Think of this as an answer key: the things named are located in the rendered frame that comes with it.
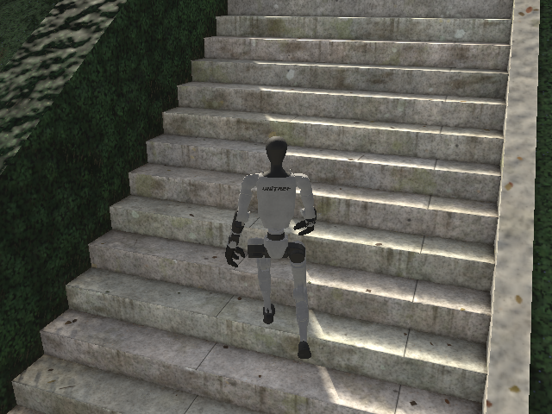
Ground left robot foot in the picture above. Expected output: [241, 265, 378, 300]
[263, 304, 275, 324]

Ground left robot upper arm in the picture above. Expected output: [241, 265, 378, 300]
[236, 173, 259, 223]

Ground left robot forearm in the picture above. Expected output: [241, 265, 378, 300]
[227, 209, 245, 248]

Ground right robot upper arm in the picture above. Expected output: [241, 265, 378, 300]
[294, 173, 316, 219]

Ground robot right shin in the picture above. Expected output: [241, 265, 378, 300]
[296, 287, 309, 342]

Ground robot left hand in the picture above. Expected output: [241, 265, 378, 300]
[225, 245, 245, 267]

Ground right robot forearm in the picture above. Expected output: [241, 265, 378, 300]
[305, 206, 317, 227]

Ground robot right hand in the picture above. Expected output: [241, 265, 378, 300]
[294, 220, 315, 235]

